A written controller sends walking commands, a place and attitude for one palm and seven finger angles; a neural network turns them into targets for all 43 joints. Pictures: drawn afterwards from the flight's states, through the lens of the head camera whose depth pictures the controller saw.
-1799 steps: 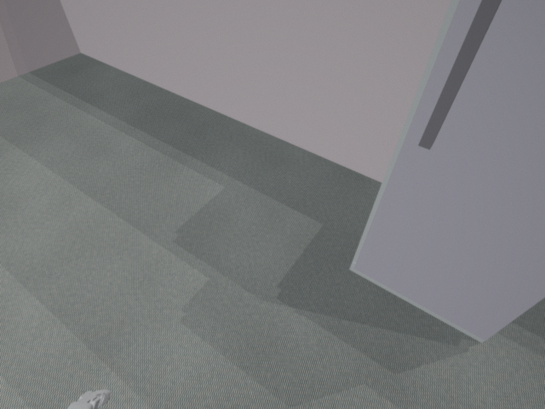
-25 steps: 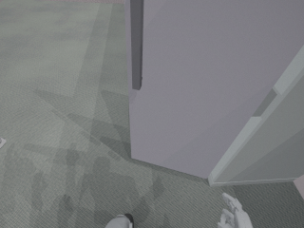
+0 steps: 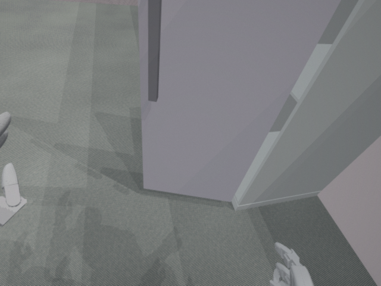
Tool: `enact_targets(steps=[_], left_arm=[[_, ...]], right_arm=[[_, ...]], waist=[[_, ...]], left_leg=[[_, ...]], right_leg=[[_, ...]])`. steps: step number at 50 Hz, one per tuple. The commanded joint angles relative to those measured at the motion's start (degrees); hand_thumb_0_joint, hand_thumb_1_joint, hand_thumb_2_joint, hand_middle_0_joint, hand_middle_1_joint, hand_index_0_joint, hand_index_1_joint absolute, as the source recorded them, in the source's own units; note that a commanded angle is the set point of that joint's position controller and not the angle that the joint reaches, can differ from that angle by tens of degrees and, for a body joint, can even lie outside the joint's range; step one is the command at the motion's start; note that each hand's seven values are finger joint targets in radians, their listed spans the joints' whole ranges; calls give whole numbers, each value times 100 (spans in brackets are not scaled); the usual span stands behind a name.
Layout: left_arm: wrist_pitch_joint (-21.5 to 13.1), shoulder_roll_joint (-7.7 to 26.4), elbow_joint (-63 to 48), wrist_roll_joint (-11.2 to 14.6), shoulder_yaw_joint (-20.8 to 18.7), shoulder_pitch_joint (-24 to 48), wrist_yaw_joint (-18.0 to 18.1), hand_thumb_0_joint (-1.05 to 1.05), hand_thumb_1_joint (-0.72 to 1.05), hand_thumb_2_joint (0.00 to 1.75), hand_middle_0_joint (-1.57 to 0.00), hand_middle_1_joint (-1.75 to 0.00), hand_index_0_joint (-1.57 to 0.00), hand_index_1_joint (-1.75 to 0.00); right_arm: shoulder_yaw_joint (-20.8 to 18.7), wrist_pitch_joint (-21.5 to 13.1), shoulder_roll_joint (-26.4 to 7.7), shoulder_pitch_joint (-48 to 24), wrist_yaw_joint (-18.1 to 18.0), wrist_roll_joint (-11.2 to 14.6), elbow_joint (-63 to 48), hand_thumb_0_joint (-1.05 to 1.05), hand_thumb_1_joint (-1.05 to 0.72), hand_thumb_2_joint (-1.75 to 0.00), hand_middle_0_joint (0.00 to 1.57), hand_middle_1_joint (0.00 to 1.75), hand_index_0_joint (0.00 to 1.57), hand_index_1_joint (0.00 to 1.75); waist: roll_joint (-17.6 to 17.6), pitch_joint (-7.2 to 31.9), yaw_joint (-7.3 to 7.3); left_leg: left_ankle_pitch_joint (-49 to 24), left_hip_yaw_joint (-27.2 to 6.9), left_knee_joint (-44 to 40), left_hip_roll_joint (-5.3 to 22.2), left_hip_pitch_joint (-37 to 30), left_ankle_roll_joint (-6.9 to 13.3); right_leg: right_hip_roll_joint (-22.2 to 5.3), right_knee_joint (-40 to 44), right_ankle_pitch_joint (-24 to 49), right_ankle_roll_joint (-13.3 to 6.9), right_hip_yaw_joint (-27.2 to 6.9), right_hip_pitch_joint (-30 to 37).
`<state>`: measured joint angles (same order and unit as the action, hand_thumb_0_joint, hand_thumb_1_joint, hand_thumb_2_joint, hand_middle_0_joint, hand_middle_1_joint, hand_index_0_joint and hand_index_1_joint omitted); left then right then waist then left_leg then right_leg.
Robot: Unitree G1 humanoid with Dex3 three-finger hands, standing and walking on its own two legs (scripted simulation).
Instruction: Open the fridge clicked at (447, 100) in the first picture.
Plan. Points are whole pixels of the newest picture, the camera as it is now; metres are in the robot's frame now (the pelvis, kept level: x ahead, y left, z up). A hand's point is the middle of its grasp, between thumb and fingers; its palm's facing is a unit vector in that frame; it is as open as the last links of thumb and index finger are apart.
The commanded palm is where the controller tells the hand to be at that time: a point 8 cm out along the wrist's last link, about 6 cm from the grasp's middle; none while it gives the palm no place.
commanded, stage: stop stepping back and stand still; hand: left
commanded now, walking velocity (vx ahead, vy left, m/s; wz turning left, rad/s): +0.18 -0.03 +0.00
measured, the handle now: (155, 41) +0.70 +0.16 +0.17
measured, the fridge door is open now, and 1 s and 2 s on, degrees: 70 70 70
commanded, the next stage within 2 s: let the arm hang, fingers relaxed in 0.44 s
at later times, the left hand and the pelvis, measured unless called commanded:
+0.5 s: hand (25, 202) +0.19 +0.26 +0.15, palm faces +0.45 -0.78 -0.44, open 7.5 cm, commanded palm +0.12 +0.30 +0.16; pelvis -0.03 +0.00 -0.03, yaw -1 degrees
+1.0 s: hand out of the picture -0.06 +0.21 -0.20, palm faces +0.06 -0.98 -0.20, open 7.1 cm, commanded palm none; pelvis -0.03 +0.02 -0.02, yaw +3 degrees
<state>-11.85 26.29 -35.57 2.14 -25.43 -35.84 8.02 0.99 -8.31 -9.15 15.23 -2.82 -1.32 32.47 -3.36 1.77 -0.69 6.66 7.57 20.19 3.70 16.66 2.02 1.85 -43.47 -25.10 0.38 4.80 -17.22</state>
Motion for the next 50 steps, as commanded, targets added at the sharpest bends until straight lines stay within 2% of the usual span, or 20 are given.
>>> enact_targets(steps=[1, 3, 5, 6, 7, 8, 9, 15, 19, 21, 24, 26, 27, 30, 34, 37, 39, 41, 42, 50], left_arm=[[-45, 808, -468, 57, -575, 641, 247, 0, 90, 90, -20, -30, -20, -30], [47, 893, -274, 40, -550, 671, 250, 0, 90, 90, -20, -30, -20, -30], [45, 1070, -498, -5, -573, 977, 200, 0, 90, 90, -20, -30, -20, -30], [-34, 1141, -515, 22, -681, 1195, 256, 0, 90, 90, -20, -30, -20, -30], [-165, 1332, -794, 43, -791, 1484, 273, 0, 90, 90, -20, -30, -20, -30], [-254, 1126, -316, 2, -680, 1516, 289, 0, 90, 90, -20, -30, -20, -30], [-219, 481, 50, 54, -141, 1410, 221, 0, 90, 90, -20, -30, -20, -30], [-273, 749, 46, -94, -218, 1909, 242, 0, 90, 90, -20, -30, -20, -30], [-419, 957, -517, 10, -588, 1679, 232, 0, 90, 90, -20, -30, -20, -30], [-418, 1099, -530, 27, -773, 1402, 159, 0, 90, 90, -20, -30, -20, -30], [-403, 873, -548, 14, -753, 1052, 148, 0, 90, 90, -20, -30, -20, -30], [-358, 870, -347, 35, -834, 497, 130, 0, 90, 90, -20, -30, -20, -30], [767, -299, 4281, -490, 1748, 942, -628, 0, 90, 90, -20, -30, -20, -30], [1152, -526, 4607, -370, 1931, 1384, -799, 0, 90, 90, -20, -30, -20, -30], [1087, -217, 5777, -470, 1972, 1783, -723, 0, 90, 90, -20, -30, -20, -30], [1162, -189, 6669, -441, 2091, 2065, -653, 0, 90, 90, -20, -30, -20, -30], [1171, -294, 7133, -382, 2155, 2052, -636, 0, 90, 90, -20, -30, -20, -30], [1217, -592, 7651, -303, 2260, 1997, -628, 0, 90, 90, -20, -30, -20, -30], [1235, -665, 7951, -265, 2278, 1980, -651, 0, 90, 90, -20, -30, -20, -30], [1161, -663, 9132, -302, 2321, 2005, -722, 0, 90, 90, -20, -30, -20, -30]], right_arm=[[-351, -152, -1024, -732, -261, -14, -777, 0, -90, -90, 20, 30, 20, 30], [-366, -77, -1023, -621, -289, -16, -676, 0, -90, -90, 20, 30, 20, 30], [-371, 13, -969, -588, -215, 31, -603, 0, -90, -90, 20, 30, 20, 30], [-338, -81, -1042, -676, -196, 9, -561, 0, -90, -90, 20, 30, 20, 30], [-246, -107, -991, -602, -112, -21, -501, 0, -90, -90, 20, 30, 20, 30], [-238, -167, -916, -559, -46, 6, -463, 0, -90, -90, 20, 30, 20, 30], [-422, -176, -1027, -458, -111, 111, -345, 0, -90, -90, 20, 30, 20, 30], [-300, -291, -934, -607, -338, 27, -233, 0, -90, -90, 20, 30, 20, 30], [-369, -345, -1135, -594, -302, 91, -486, 0, -90, -90, 20, 30, 20, 30], [-331, -391, -1025, -542, -258, -50, -398, 0, -90, -90, 20, 30, 20, 30], [-311, -438, -997, -533, -109, 41, -419, 0, -90, -90, 20, 30, 20, 30], [-351, -435, -965, -504, -55, 109, -507, 0, -90, -90, 20, 30, 20, 30], [-522, -147, -1590, -896, 340, 144, 739, 0, -90, -90, 20, 30, 20, 30], [-390, 385, -1036, -437, 275, 91, 597, 0, -90, -90, 20, 30, 20, 30], [-421, 687, -1208, -593, 252, -54, 578, 0, -90, -90, 20, 30, 20, 30], [-404, 833, -1104, -398, 226, -94, 878, 0, -90, -90, 20, 30, 20, 30], [-414, 802, -1299, -91, 189, -121, 1241, 0, -90, -90, 20, 30, 20, 30], [-344, 844, -1249, -214, 151, -71, 1478, 0, -90, -90, 20, 30, 20, 30], [-304, 875, -1112, -336, 132, -50, 1582, 0, -90, -90, 20, 30, 20, 30], [-327, 881, -1045, -217, 39, 8, 2151, 0, -90, -90, 20, 30, 20, 30]], waist=[[2121, 176, 39], [1134, 426, 87], [-1055, 58, 194], [-757, -171, 223], [-728, 147, 117], [-851, 385, 51], [-824, 233, 25], [114, -380, 59], [1605, 129, 79], [1944, -80, 63], [1591, 63, 130], [728, 373, 117], [119, 443, -105], [-523, 540, -45], [-1989, 65, 118], [-1366, -178, 9], [50, 157, -56], [1705, 283, 2], [1966, 161, 44], [882, 122, -43]], left_leg=[[3527, -898, -1505, 680, 534, -468], [2877, -579, -51, 294, 681, -329], [1688, -405, 3186, -246, 1531, -165], [1783, -595, 4082, -314, 2100, -231], [1580, -730, 4364, -151, 2266, -333], [1646, -836, 3872, 133, 2033, -360], [1209, -607, 3696, -127, 1977, -325], [855, 99, 1149, -287, -324, -86], [-485, -2425, 118, 1396, -1318, 704], [-55, -2565, -289, 1482, -492, 796], [-2, -1192, 273, 983, 272, 349], [682, -390, 1168, 240, 426, -25], [24, -354, 2252, 274, 733, -226], [1453, -566, 2467, 115, 908, -281], [1811, -535, 2514, -218, 1412, -159], [587, -495, 1507, -238, 564, -124], [-2338, -817, 1221, 215, -798, 25], [-2739, -1163, 1004, 640, -997, 229], [-2218, -1146, 765, 620, -627, 237], [-541, -846, 567, 394, -796, -8]], right_leg=[[435, 1453, -512, -228, 671, 1195], [-10, 2408, -226, -492, 127, 1712], [-2095, 3609, -437, -1256, -2785, 727], [-2438, 3560, 1007, -1573, -3054, 669], [-2414, 3138, 2047, -1661, -2796, 1024], [-2290, 2837, 1430, -1506, -2593, 1039], [-1736, 2706, 1538, -1245, -2035, 1268], [-1188, 2118, 1002, -698, -969, -208], [-80, 9, -46, 43, -318, -984], [-193, -234, -496, -3, -447, -581], [-171, 1237, 453, -28, -177, 675], [-507, 2020, 1417, -241, -787, 938], [-1607, 1292, 4208, -423, -1092, 480], [-1594, 1316, 4084, -682, -1066, 450], [-1606, 1133, 6542, -862, -987, 1395], [-1345, 1062, 6127, -541, -744, 1133], [-953, 749, 4443, -201, -525, 480], [-667, 1046, 2203, -73, -347, 376], [-624, 1272, 1808, -82, -315, 661], [-779, 2231, 2303, -291, -550, 811]])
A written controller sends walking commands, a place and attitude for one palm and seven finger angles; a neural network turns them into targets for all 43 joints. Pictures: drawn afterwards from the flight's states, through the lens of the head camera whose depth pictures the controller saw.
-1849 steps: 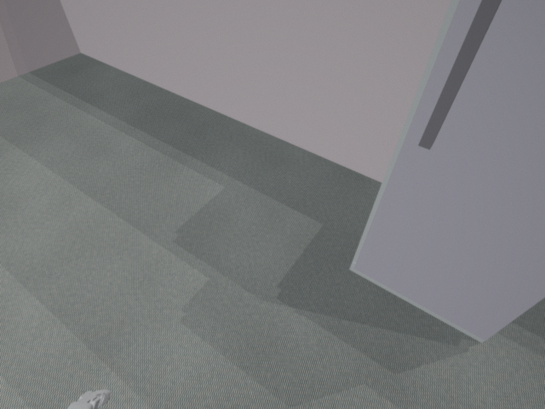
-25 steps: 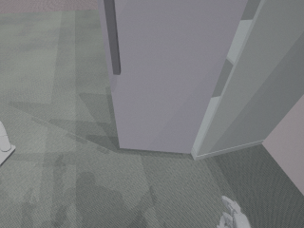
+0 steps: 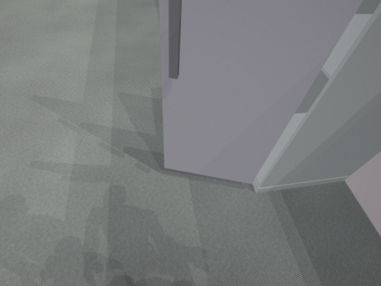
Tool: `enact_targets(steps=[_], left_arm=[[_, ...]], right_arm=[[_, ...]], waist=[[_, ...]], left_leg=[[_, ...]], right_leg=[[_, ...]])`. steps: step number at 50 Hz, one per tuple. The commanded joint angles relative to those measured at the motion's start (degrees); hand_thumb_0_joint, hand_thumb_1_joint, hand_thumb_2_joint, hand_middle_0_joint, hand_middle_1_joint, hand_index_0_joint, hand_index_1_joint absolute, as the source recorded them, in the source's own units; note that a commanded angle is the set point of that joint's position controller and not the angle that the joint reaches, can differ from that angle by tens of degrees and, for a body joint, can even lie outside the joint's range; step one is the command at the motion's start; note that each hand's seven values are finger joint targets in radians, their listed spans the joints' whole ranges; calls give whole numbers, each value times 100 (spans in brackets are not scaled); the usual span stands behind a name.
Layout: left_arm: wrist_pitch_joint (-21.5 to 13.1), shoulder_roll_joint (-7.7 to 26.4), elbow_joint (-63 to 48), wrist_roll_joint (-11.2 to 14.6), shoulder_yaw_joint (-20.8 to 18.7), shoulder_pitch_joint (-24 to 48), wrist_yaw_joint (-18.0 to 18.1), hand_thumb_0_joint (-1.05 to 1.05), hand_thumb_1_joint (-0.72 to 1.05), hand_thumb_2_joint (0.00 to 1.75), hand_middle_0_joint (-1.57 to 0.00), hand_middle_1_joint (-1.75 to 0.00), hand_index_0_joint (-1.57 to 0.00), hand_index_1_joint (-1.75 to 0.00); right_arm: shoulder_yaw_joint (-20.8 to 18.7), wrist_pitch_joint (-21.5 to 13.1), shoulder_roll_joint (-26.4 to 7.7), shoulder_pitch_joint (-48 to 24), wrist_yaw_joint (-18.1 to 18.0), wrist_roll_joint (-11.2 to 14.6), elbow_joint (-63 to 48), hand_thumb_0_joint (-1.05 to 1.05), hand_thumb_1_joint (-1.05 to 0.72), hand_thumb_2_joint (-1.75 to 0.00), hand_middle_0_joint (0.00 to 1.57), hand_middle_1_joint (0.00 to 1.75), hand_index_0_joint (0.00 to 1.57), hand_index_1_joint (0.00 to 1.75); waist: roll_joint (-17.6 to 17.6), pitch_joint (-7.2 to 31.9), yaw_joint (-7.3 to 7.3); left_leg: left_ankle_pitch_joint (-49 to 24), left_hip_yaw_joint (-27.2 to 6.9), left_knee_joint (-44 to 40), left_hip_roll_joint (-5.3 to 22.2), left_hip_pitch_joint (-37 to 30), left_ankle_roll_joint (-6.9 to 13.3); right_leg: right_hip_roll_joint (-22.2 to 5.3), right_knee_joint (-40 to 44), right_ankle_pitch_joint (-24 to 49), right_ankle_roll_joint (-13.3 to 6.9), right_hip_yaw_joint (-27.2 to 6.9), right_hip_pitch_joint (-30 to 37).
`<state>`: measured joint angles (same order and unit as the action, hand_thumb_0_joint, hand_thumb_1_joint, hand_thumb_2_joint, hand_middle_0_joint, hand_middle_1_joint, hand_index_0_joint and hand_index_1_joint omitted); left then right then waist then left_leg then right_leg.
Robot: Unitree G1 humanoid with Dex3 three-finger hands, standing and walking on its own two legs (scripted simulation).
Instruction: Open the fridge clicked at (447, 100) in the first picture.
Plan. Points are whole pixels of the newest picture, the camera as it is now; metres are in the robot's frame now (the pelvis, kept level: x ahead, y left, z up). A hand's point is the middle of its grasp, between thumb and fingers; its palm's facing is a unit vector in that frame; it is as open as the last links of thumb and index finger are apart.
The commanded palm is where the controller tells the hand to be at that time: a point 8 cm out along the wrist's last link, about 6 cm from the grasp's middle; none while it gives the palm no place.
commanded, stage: let the arm hang, fingers relaxed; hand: left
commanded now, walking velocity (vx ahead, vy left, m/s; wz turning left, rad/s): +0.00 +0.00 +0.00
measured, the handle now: (176, 13) +0.73 +0.11 +0.19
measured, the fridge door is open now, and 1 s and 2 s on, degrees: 70 70 70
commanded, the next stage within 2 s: look to check the result in 0.64 s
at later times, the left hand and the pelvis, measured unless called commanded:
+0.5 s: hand out of the picture +0.03 +0.21 -0.16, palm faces -0.03 -0.97 -0.22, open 7.4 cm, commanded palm none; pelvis -0.03 +0.03 +0.01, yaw -2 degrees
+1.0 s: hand out of the picture -0.05 +0.20 -0.17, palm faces -0.01 -0.98 -0.19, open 7.4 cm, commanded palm none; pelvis -0.03 +0.02 +0.01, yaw -2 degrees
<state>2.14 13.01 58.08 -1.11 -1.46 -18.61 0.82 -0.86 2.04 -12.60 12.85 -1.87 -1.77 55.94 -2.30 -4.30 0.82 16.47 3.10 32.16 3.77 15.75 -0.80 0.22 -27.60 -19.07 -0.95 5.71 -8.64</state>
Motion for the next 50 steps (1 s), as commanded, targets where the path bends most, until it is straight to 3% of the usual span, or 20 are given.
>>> enact_targets(steps=[1, 3, 7, 15, 21, 24, 34, 41, 45, 50], left_arm=[[-258, 716, -139, 20, -82, 277, -6, 0, 90, 90, -20, -30, -20, -30], [-251, 683, 25, 17, -50, 309, -7, 0, 90, 90, -20, -30, -20, -30], [-271, 669, 305, 30, -3, 330, 11, 0, 90, 90, -20, -30, -20, -30], [-256, 604, 496, 28, 19, 413, 39, 0, 90, 90, -20, -30, -20, -30], [-265, 589, 490, 26, 5, 426, 55, 0, 90, 90, -20, -30, -20, -30], [-248, 510, 521, 30, 13, 422, 57, 0, 90, 90, -20, -30, -20, -30], [-263, 353, 599, 34, 15, 234, 82, 0, 90, 90, -20, -30, -20, -30], [-282, 295, 669, 25, 30, 65, 99, 0, 90, 90, -20, -30, -20, -30], [-275, 246, 700, 26, 44, 52, 104, 0, 90, 90, -20, -30, -20, -30], [-278, 233, 708, 20, 39, 13, 108, 0, 90, 90, -20, -30, -20, -30]], right_arm=[[-162, -171, -763, 56, -58, 69, -156, 0, -90, -90, 20, 30, 20, 30], [-158, -181, -781, 28, -54, 74, -19, 0, -90, -90, 20, 30, 20, 30], [-129, -207, -748, 51, -30, 75, 210, 0, -90, -90, 20, 30, 20, 30], [-91, -215, -572, 107, 16, 45, 514, 0, -90, -90, 20, 30, 20, 30], [-70, -241, -496, 183, 24, 49, 623, 0, -90, -90, 20, 30, 20, 30], [-66, -232, -418, 202, 19, 34, 676, 0, -90, -90, 20, 30, 20, 30], [-79, -225, -289, 414, -7, 48, 736, 0, -90, -90, 20, 30, 20, 30], [-107, -196, -264, 488, -17, 74, 731, 0, -90, -90, 20, 30, 20, 30], [-110, -188, -214, 455, -18, 67, 750, 0, -90, -90, 20, 30, 20, 30], [-116, -194, -212, 441, -19, 72, 742, 0, -90, -90, 20, 30, 20, 30]], waist=[[534, 803, -178], [373, 537, -170], [183, 362, -148], [164, 21, -106], [299, 147, -81], [401, -6, -91], [396, 142, -128], [224, 72, -152], [352, 27, -168], [268, 36, -155]], left_leg=[[-1623, -428, -667, 410, -782, 293], [-1415, -439, -840, 415, -699, 309], [-1204, -449, -1093, 398, -671, 311], [-659, -480, -1488, 347, -428, 291], [-753, -460, -1539, 337, -429, 281], [-553, -460, -1594, 312, -325, 264], [-587, -405, -1492, 306, -463, 269], [-590, -369, -1374, 293, -522, 275], [-522, -384, -1378, 290, -516, 273], [-550, -400, -1392, 310, -515, 285]], right_leg=[[-605, 681, 1743, -155, -623, 22], [-613, 780, 1524, -145, -604, -96], [-627, 912, 1189, -120, -616, -130], [-638, 968, 694, -70, -593, -231], [-630, 921, 737, -52, -604, -135], [-626, 922, 649, -49, -607, -210], [-618, 935, 678, -73, -643, -266], [-612, 1008, 640, -93, -671, -412], [-610, 994, 605, -91, -679, -471], [-607, 967, 649, -82, -675, -473]])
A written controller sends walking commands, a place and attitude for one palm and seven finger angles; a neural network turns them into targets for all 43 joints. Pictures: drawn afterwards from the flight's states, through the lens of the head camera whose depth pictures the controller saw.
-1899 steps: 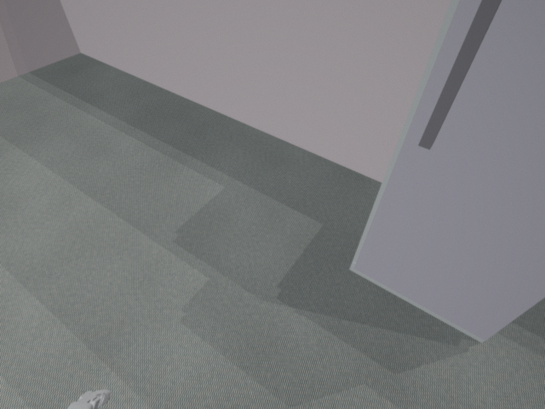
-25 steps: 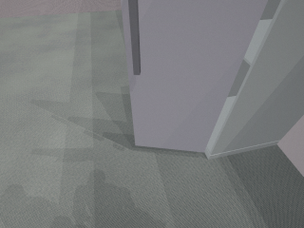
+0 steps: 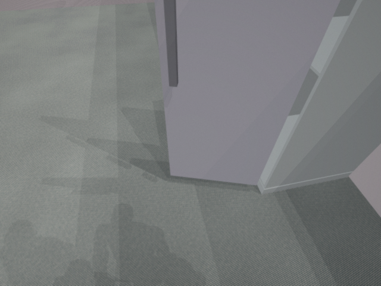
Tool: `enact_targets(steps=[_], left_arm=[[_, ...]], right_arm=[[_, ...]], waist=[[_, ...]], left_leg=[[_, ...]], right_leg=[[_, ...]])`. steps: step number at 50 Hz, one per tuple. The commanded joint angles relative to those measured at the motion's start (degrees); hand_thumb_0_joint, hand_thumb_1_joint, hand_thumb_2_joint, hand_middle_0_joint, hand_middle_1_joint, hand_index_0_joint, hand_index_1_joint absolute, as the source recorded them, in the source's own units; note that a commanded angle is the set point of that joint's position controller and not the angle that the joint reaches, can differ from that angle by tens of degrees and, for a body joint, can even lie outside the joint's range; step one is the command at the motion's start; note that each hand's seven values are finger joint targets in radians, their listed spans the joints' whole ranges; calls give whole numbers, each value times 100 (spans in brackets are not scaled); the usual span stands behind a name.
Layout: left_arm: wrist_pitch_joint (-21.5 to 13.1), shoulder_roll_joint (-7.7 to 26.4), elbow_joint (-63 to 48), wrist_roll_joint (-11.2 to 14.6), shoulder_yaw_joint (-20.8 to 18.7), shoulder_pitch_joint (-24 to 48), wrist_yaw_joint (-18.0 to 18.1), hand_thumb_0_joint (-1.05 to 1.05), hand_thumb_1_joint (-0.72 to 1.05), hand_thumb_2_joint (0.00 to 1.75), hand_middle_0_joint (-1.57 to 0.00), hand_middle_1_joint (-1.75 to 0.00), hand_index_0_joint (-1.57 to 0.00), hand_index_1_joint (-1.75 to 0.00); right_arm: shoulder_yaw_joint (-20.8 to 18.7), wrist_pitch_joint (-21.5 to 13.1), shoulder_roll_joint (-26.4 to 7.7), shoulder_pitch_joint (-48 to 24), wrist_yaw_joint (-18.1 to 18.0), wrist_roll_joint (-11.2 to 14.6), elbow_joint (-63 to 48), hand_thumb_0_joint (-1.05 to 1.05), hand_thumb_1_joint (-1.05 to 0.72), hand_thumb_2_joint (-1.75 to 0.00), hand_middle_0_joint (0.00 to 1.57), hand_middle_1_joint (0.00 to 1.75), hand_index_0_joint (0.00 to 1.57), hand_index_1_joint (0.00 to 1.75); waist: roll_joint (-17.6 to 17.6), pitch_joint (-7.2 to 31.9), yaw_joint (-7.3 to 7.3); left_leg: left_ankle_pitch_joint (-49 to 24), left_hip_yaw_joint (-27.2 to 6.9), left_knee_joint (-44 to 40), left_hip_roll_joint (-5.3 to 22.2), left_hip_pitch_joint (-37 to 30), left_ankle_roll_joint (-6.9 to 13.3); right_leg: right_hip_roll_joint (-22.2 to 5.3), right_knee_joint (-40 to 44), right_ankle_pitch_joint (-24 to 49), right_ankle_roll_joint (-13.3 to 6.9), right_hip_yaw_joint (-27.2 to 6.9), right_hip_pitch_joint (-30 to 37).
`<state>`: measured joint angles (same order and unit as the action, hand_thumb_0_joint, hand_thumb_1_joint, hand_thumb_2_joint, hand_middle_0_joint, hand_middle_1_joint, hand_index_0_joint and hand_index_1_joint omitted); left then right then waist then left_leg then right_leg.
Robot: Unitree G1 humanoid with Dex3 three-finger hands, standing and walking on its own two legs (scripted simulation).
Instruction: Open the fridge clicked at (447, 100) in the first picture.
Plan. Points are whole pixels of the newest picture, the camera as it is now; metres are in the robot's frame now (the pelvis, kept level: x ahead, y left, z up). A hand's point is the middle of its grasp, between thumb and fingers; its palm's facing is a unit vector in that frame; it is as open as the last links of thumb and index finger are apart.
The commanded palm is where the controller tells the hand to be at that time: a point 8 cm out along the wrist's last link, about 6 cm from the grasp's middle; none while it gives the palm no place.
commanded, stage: look to check the result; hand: left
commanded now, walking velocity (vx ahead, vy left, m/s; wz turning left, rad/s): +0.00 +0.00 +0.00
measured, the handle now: (172, 27) +0.76 +0.10 +0.18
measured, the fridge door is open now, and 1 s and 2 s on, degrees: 70 70 70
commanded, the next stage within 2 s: stand and wait in 0.24 s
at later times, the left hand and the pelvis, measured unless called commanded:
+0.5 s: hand out of the picture +0.01 +0.16 -0.18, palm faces +0.01 -0.98 -0.18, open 7.4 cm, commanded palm none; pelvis +0.00 -0.01 +0.00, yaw +0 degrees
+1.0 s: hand out of the picture +0.01 +0.16 -0.18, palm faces +0.01 -0.98 -0.19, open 7.4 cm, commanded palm none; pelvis +0.01 -0.01 +0.00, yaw +0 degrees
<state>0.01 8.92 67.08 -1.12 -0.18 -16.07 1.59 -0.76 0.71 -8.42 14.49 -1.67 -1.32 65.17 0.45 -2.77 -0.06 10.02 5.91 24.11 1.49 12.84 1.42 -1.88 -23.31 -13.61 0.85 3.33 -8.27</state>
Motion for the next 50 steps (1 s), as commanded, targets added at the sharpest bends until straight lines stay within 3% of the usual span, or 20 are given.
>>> enact_targets(steps=[1, 12, 28, 39, 50], left_arm=[[-70, 646, -191, 20, -85, -272, 33, 0, 90, 90, -20, -30, -20, -30], [-87, 640, -209, 29, -80, -218, 38, 0, 90, 90, -20, -30, -20, -30], [-79, 611, -232, 36, -89, -159, 37, 0, 90, 90, -20, -30, -20, -30], [-101, 631, -227, 43, -99, -217, 40, 0, 90, 90, -20, -30, -20, -30], [-107, 647, -190, 40, -90, -201, 38, 0, 90, 90, -20, -30, -20, -30]], right_arm=[[-129, -56, -642, 286, -39, 38, -193, 0, -90, -90, 20, 30, 20, 30], [-100, -71, -583, 233, -32, 28, -157, 0, -90, -90, 20, 30, 20, 30], [-90, -65, -553, 260, -40, 22, -110, 0, -90, -90, 20, 30, 20, 30], [-92, -94, -588, 259, -52, 33, -98, 0, -90, -90, 20, 30, 20, 30], [-86, -88, -617, 214, -54, 34, -87, 0, -90, -90, 20, 30, 20, 30]], waist=[[-51, -93, -64], [-29, -96, -59], [2, -149, -56], [-28, 62, -44], [-27, -88, -53]], left_leg=[[98, -667, -561, 540, -244, 59], [-245, -641, -514, 523, -289, 35], [-176, -648, -560, 525, -263, 11], [-476, -644, -492, 547, -410, 32], [-473, -626, -536, 557, -423, 17]], right_leg=[[-391, 568, 62, -266, -435, -513], [-436, 587, 267, -254, -450, -450], [-412, 606, 218, -269, -440, -418], [-424, 561, 484, -275, -455, -291], [-441, 640, 493, -269, -471, -324]])
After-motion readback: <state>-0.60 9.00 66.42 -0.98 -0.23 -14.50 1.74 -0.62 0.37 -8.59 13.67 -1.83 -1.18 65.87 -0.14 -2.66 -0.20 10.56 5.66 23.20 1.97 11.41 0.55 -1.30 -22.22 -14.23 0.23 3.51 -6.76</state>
